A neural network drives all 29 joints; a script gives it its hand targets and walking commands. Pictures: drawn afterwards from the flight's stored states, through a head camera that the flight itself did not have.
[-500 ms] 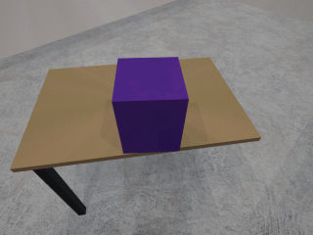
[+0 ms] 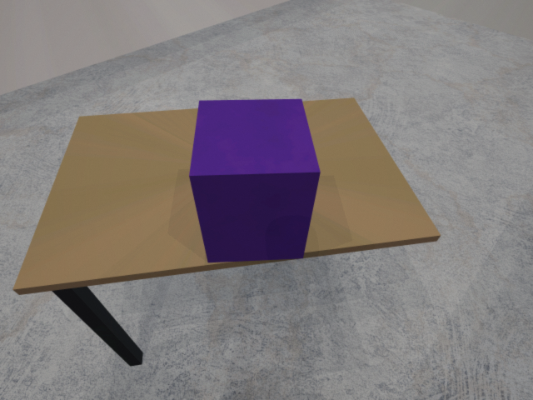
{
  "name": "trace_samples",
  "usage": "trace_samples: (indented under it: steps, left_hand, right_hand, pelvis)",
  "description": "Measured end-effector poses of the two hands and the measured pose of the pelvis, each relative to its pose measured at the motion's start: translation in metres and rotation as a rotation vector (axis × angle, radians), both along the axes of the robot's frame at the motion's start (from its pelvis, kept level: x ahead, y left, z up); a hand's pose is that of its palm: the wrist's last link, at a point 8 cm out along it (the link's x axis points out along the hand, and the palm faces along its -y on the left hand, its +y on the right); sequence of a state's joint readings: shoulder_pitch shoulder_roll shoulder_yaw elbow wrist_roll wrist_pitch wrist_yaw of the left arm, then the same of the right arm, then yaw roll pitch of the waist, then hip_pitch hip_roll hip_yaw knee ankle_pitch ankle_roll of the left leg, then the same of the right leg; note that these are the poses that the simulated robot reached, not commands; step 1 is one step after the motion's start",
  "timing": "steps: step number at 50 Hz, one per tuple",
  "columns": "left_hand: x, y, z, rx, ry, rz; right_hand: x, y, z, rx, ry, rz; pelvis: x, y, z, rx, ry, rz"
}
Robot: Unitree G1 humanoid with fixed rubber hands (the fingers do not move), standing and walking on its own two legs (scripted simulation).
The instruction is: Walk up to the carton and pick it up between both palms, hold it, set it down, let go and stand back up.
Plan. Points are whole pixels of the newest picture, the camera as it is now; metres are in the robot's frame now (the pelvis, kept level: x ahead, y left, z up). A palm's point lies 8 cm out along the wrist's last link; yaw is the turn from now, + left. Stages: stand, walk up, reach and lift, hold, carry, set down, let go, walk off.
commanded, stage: stand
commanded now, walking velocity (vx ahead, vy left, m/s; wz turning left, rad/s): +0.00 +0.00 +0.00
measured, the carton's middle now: (253, 183) +0.53 +0.03 +0.01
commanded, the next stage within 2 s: walk up in 0.62 s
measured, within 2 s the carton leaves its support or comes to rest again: neither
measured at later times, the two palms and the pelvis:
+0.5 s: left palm out of the picture -0.02 +0.21 -0.14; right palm out of the picture -0.03 -0.21 -0.15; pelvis +0.00 +0.00 +0.00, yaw +0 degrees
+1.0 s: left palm out of the picture +0.04 +0.25 -0.12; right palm out of the picture -0.02 -0.29 -0.13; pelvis +0.00 -0.03 +0.00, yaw +2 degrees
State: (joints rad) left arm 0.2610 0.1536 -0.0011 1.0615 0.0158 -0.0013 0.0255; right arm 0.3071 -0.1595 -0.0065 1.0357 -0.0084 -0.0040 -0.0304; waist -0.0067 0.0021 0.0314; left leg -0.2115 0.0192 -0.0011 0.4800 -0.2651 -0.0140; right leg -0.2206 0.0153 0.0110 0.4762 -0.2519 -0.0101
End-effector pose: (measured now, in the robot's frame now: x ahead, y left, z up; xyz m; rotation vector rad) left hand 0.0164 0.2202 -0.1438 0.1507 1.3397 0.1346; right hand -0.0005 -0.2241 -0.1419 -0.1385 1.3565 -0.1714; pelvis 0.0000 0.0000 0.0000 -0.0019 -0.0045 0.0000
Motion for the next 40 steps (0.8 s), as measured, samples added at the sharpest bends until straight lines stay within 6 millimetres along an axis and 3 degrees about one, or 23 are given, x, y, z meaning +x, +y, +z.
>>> trace_samples:
  steps: [11,21,33,40]
  left_hand:
    - [-0.005,0.007,0.003,0.025,0.012,0.016]
    - [-0.023,-0.012,-0.001,-0.018,0.059,0.028]
    - [-0.047,-0.013,-0.002,-0.016,0.117,0.045]
    - [-0.054,-0.019,-0.003,-0.03,0.132,0.047]
  right_hand:
    - [-0.01,0.01,-0.006,0.028,0.037,-0.006]
    - [-0.03,0.011,-0.006,0.033,0.11,-0.01]
    - [-0.021,0.016,-0.006,0.042,0.075,-0.005]
    - [-0.029,0.022,-0.007,0.054,0.09,-0.013]
  pelvis:
    - [0.0,-0.001,0.001,-0.002,-0.011,0.003]
    - [-0.004,-0.002,0.001,0.0,-0.009,-0.002]
    - [-0.004,-0.002,0.002,0.002,-0.014,-0.006]
    - [-0.004,-0.001,0.002,0.001,-0.019,-0.007]
